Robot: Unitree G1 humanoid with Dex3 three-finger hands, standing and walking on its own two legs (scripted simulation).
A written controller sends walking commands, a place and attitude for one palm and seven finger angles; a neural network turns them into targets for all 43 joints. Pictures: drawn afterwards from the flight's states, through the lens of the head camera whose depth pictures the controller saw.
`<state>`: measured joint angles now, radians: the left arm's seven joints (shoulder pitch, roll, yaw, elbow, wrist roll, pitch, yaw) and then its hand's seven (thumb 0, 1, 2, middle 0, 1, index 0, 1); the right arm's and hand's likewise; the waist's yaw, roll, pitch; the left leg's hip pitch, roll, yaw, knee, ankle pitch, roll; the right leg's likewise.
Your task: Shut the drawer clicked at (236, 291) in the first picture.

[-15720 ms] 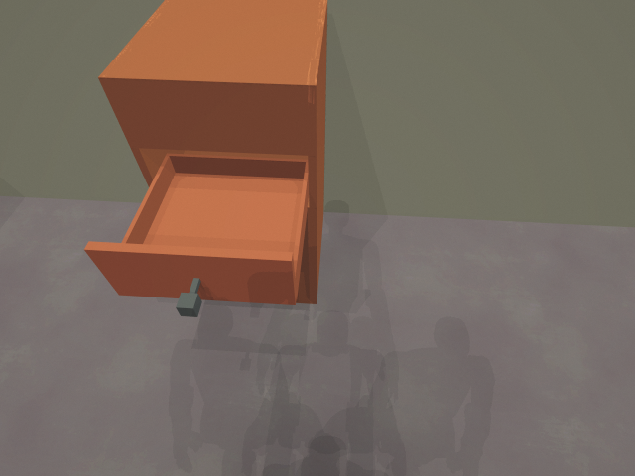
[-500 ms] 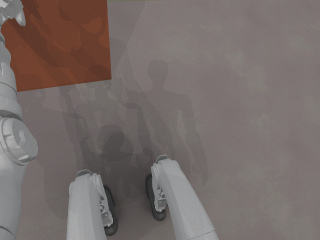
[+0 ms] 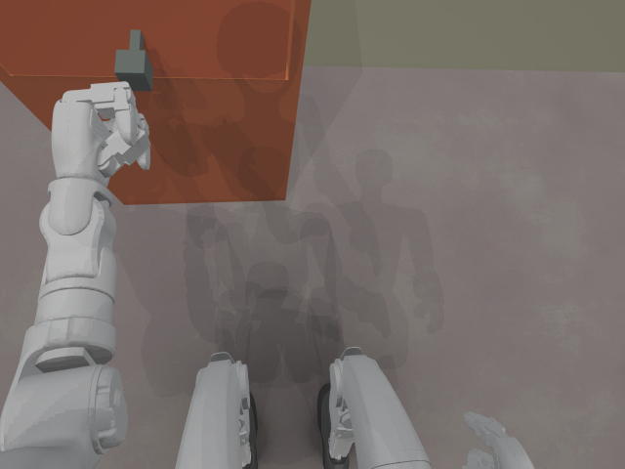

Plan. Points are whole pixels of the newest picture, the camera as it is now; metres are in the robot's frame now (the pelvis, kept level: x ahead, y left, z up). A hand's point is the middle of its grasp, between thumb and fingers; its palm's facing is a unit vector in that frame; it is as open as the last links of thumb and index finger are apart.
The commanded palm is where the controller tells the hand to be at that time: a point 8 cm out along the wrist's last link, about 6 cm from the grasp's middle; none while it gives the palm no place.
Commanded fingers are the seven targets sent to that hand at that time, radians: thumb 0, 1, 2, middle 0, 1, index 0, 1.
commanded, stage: draw the hand back to the body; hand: left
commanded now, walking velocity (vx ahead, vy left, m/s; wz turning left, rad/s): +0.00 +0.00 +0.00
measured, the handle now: (135, 58) +0.61 +0.20 -0.01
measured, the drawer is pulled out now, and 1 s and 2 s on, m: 0.00 0.00 0.00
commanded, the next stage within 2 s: step back with the hand held close in 1.22 s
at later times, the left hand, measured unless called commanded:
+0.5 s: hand (19, 244) +0.33 +0.20 +0.15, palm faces +0.13 -0.96 -0.25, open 3.3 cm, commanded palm +0.29 +0.25 +0.19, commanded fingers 0.00 0.90 0.90 -1.40 -1.60 -1.40 -1.60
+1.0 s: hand out of the picture +0.23 +0.23 +0.31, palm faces +0.41 -0.82 -0.39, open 3.3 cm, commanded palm +0.17 +0.27 +0.33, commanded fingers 0.00 0.90 0.90 -1.40 -1.60 -1.40 -1.60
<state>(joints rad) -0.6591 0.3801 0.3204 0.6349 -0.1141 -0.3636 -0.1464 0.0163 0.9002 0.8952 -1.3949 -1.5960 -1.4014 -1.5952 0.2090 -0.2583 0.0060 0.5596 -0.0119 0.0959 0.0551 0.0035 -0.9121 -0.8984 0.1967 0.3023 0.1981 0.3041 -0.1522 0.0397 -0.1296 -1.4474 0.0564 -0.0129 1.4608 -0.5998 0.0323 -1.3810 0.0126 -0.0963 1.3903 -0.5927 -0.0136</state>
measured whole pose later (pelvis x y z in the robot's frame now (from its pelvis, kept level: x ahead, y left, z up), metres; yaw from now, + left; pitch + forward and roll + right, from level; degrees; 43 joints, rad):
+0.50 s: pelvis +0.04 +0.00 +0.12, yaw +3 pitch +11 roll -1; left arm 0.06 0.30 0.08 0.16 -0.08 -0.10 0.04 0.01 0.90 0.90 -1.40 -1.60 -1.40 -1.59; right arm 0.22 -0.24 0.03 0.48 0.05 0.09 -0.07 0.01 -0.91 -0.90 0.20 0.30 0.20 0.30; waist -0.04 0.04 -0.09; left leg -0.62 0.02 0.03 0.87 -0.44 0.02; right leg -0.58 0.00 -0.06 0.83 -0.44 -0.01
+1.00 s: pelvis +0.05 -0.01 +0.16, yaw +3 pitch -3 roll +0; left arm 0.51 0.34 0.24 -0.43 -0.08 -0.04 0.11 0.02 0.90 0.90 -1.40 -1.59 -1.40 -1.59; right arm 0.18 -0.23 0.04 0.57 0.02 -0.07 -0.07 0.01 -0.91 -0.90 0.20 0.30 0.20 0.30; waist 0.06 0.08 -0.01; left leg -0.14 0.01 0.03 0.48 -0.29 0.01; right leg -0.11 0.00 -0.06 0.46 -0.30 -0.02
